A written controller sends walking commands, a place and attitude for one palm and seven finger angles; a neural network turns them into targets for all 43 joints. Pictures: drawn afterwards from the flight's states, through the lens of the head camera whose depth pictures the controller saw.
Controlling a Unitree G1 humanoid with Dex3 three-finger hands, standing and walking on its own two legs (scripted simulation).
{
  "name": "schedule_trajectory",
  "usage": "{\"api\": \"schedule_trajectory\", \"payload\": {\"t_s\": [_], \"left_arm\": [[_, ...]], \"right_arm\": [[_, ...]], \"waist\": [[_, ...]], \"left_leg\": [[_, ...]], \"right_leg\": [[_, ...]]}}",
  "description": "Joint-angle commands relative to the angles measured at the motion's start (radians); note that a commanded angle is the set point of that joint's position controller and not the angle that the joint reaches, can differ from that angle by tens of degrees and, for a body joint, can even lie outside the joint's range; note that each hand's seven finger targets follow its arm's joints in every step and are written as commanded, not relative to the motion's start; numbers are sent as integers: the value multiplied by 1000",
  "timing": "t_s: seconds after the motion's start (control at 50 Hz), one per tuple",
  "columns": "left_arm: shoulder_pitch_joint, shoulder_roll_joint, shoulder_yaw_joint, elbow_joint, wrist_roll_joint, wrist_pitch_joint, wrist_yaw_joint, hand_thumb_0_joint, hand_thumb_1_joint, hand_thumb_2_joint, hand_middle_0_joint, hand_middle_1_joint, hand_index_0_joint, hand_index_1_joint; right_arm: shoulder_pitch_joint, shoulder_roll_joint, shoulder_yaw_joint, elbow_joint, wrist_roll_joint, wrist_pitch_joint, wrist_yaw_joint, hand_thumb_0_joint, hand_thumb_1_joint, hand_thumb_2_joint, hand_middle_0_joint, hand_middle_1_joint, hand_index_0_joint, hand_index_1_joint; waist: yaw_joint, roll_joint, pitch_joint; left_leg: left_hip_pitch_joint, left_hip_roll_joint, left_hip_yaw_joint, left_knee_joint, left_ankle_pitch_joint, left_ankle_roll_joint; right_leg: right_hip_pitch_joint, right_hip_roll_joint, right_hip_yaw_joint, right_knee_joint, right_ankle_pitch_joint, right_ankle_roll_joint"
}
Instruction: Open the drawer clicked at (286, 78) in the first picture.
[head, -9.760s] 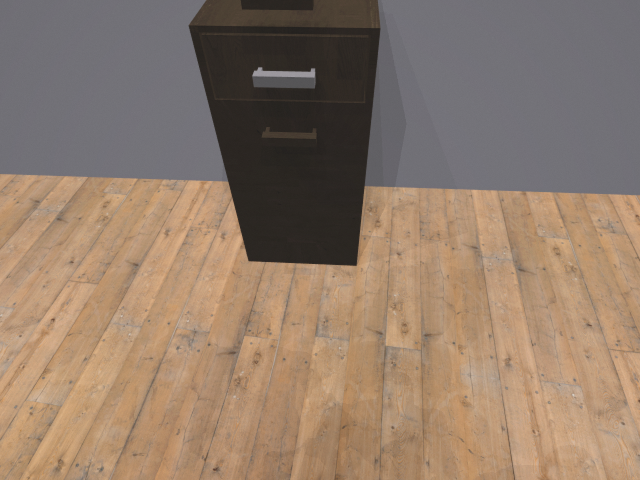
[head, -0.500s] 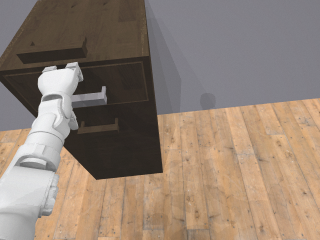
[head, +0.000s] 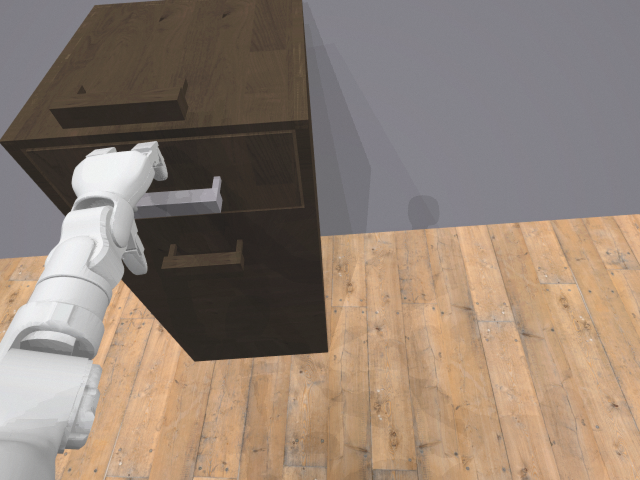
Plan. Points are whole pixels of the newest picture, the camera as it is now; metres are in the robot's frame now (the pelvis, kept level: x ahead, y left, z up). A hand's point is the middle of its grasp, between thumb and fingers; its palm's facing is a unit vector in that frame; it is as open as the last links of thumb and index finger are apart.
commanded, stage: move the hooked fingers above the handle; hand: left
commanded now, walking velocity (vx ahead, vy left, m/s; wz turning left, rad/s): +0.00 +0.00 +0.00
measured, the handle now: (174, 193) +0.52 +0.24 +0.04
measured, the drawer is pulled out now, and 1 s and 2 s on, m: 0.00 0.00 0.00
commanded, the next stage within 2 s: lower the fingers behind the handle in 2.00 s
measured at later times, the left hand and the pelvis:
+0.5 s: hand (156, 206) +0.45 +0.23 +0.08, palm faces -0.15 -0.04 -0.99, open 13.7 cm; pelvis +0.00 +0.01 +0.00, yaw +0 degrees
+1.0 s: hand (179, 220) +0.43 +0.19 +0.08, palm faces -0.16 -0.04 -0.99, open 13.8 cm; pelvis -0.01 +0.01 +0.00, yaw +2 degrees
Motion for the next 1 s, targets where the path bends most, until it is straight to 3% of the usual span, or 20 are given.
{"api": "schedule_trajectory", "payload": {"t_s": [0.0, 0.04, 0.1, 0.12, 0.22, 0.28, 0.34, 0.42, 0.46, 0.5, 0.52, 0.58, 0.62, 0.7, 0.74, 0.78, 0.82, 0.88, 0.94, 0.98], "left_arm": [[-476, 167, 11, -389, -32, -135, -22, 0, -500, 300, -300, -1200, -300, -1200], [-548, 152, -2, -460, -33, -190, 1, 0, -500, 300, -300, -1200, -300, -1200], [-539, 246, 106, -396, -16, -202, 80, 0, -500, 300, -300, -1200, -300, -1200], [-541, 319, 168, -357, -13, -189, 111, 0, -500, 300, -300, -1200, -300, -1200], [-485, 353, 195, -142, 33, -33, 201, 0, -500, 300, -300, -1200, -300, -1200], [-456, 264, 91, -44, 57, 54, 156, 0, -500, 300, -300, -1200, -300, -1200], [-418, 163, 2, -96, 21, 43, 42, 0, -500, 300, -300, -1200, -300, -1200], [-437, 119, -24, -185, -22, -40, -37, 0, -500, 300, -300, -1200, -300, -1200], [-443, 194, 49, -276, -17, -113, -29, 0, -500, 300, -300, -1200, -300, -1200], [-497, 214, 78, -389, -11, -179, 9, 0, -500, 300, -300, -1200, -300, -1200], [-508, 281, 140, -417, -6, -203, 38, 0, -500, 300, -300, -1200, -300, -1200], [-505, 340, 224, -391, 19, -194, 149, 0, -500, 300, -300, -1200, -300, -1200], [-467, 406, 293, -349, 33, -145, 214, 0, -500, 300, -300, -1200, -300, -1200], [-408, 268, 146, -193, 53, 15, 222, 0, -500, 300, -300, -1200, -300, -1200], [-363, 166, 45, -143, 37, 74, 156, 0, -500, 300, -300, -1200, -300, -1200], [-401, 54, -81, -163, 1, 98, 65, 0, -500, 300, -300, -1200, -300, -1200], [-477, -27, -168, -225, -40, 61, -23, 0, -500, 300, -300, -1200, -300, -1200], [-581, 53, -117, -331, -58, -68, -85, 0, -500, 300, -300, -1200, -300, -1200], [-650, 143, -24, -432, -44, -195, -34, 0, -500, 300, -300, -1200, -300, -1200], [-624, 248, 97, -405, -18, -226, 51, 0, -500, 300, -300, -1200, -300, -1200]], "right_arm": [[23, -133, -63, -104, -4, -27, -28, 0, -900, -900, 200, 300, 200, 300], [28, -119, -67, -89, -8, -34, -29, 0, -900, -900, 200, 300, 200, 300], [49, -118, -65, -59, -9, -37, -21, 0, -900, -900, 200, 300, 200, 300], [54, -127, -58, -48, -11, -35, -19, 0, -900, -900, 200, 300, 200, 300], [18, -125, -37, -46, -7, -36, -3, 0, -900, -900, 200, 300, 200, 300], [26, -136, -40, -56, -5, -29, 3, 0, -900, -900, 200, 300, 200, 300], [45, -149, -52, -90, 1, -21, -3, 0, -900, -900, 200, 300, 200, 300], [38, -144, -49, -99, 2, -12, -19, 0, -900, -900, 200, 300, 200, 300], [38, -138, -54, -102, -4, -14, -24, 0, -900, -900, 200, 300, 200, 300], [45, -121, -59, -104, -10, -19, -23, 0, -900, -900, 200, 300, 200, 300], [47, -124, -60, -96, -15, -21, -23, 0, -900, -900, 200, 300, 200, 300], [44, -111, -61, -76, -17, -31, -8, 0, -900, -900, 200, 300, 200, 300], [33, -113, -58, -68, -19, -35, -1, 0, -900, -900, 200, 300, 200, 300], [10, -124, -55, -53, -9, -41, 15, 0, -900, -900, 200, 300, 200, 300], [14, -139, -61, -65, 0, -36, 18, 0, -900, -900, 200, 300, 200, 300], [11, -148, -62, -77, 11, -30, 9, 0, -900, -900, 200, 300, 200, 300], [12, -148, -60, -83, 9, -35, -10, 0, -900, -900, 200, 300, 200, 300], [7, -140, -48, -83, -2, -48, -37, 0, -900, -900, 200, 300, 200, 300], [33, -121, -51, -73, -12, -61, -44, 0, -900, -900, 200, 300, 200, 300], [47, -113, -47, -69, -15, -59, -37, 0, -900, -900, 200, 300, 200, 300]], "waist": [[-38, -76, -353], [-49, -9, -351], [-23, 32, -339], [-13, 12, -333], [24, -30, -350], [5, -44, -371], [-23, -110, -429], [-44, -167, -295], [-14, -100, -332], [-3, -12, -379], [9, 2, -397], [29, 55, -387], [54, 35, -421], [29, 0, -378], [-1, -53, -388], [-49, -113, -329], [-98, -158, -274], [-92, -108, -270], [-60, 6, -341], [-20, 39, -366]], "left_leg": [[258, -51, -27, 5, 376, 57], [305, -49, -42, 16, 388, 55], [283, -50, -55, 29, 387, 40], [241, -50, -56, 25, 377, 37], [124, -47, -27, 6, 337, 20], [142, -37, -10, 1, 345, 23], [206, -33, -12, 11, 406, 40], [197, -37, -23, -7, 339, 50], [226, -41, -34, -2, 359, 50], [272, -42, -45, 14, 425, 47], [271, -38, -50, 24, 460, 44], [246, -35, -58, 30, 467, 28], [204, -39, -46, 28, 477, 21], [179, -31, -18, -3, 395, 16], [207, -28, -10, -3, 379, 27], [228, -29, -15, -10, 323, 39], [251, -31, -32, -20, 268, 51], [267, -53, -55, -10, 232, 58], [318, -54, -71, 13, 286, 48], [290, -53, -77, 30, 335, 34]], "right_leg": [[159, 24, 35, -58, 453, -1], [98, 31, 34, -56, 397, -8], [61, 38, 21, -35, 349, -22], [81, 37, 19, -31, 345, -24], [143, 33, 8, -11, 336, -22], [138, 30, 6, -15, 362, -15], [174, 28, 13, -27, 445, -4], [130, 25, 13, -62, 394, -2], [131, 30, 23, -48, 384, -11], [115, 34, 24, -30, 394, -19], [123, 36, 23, -22, 401, -23], [87, 45, 9, 5, 366, -28], [151, 45, 8, 14, 396, -32], [135, 40, -2, -6, 364, -21], [134, 36, 3, -28, 366, -13], [103, 34, 5, -64, 339, -3], [76, 27, 10, -99, 300, 3], [54, 22, 25, -87, 267, 0], [33, 27, 28, -54, 269, -17], [31, 36, 15, -19, 277, -27]]}}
